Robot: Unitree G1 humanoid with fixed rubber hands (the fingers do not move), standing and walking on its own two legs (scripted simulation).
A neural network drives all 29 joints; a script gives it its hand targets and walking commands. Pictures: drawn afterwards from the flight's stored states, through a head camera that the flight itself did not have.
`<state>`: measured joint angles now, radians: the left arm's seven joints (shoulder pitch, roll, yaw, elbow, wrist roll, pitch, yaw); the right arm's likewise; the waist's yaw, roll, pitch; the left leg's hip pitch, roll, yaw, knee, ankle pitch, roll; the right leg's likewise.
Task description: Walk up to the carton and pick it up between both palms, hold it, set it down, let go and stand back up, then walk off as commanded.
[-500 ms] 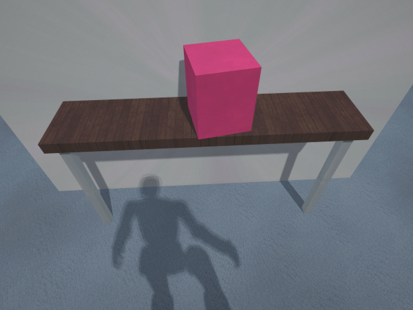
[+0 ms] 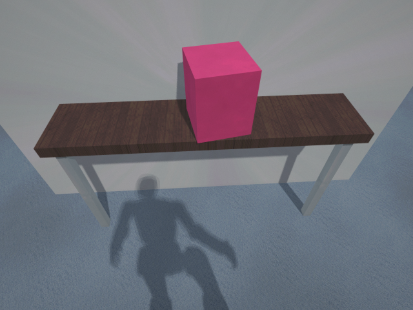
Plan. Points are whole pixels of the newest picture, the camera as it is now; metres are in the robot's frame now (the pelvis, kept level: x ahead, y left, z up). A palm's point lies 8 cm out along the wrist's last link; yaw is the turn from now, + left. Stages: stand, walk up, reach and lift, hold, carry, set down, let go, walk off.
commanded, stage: stand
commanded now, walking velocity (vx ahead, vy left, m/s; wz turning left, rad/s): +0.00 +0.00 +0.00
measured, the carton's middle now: (217, 92) +0.82 -0.02 -0.01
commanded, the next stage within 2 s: none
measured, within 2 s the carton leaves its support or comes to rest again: neither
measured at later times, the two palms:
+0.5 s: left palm out of the picture +0.07 +0.29 -0.12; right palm out of the picture +0.08 -0.29 -0.12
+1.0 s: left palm out of the picture +0.07 +0.29 -0.12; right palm out of the picture +0.07 -0.29 -0.12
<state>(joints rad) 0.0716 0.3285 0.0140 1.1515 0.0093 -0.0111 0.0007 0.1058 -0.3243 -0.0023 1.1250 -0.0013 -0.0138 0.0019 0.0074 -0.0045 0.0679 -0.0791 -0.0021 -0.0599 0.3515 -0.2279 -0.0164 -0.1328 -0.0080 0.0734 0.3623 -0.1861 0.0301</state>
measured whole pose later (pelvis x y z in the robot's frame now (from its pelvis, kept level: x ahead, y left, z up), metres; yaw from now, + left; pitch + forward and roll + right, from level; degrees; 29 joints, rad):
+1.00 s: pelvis +0.00 +0.00 +0.00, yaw +0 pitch -3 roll +0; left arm 0.10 0.33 0.02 1.15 0.01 0.00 0.00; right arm 0.12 -0.32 0.00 1.12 -0.01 -0.01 0.00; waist 0.01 0.00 0.06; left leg -0.06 0.00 -0.06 0.33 -0.22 -0.02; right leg -0.12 -0.01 0.07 0.35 -0.18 0.03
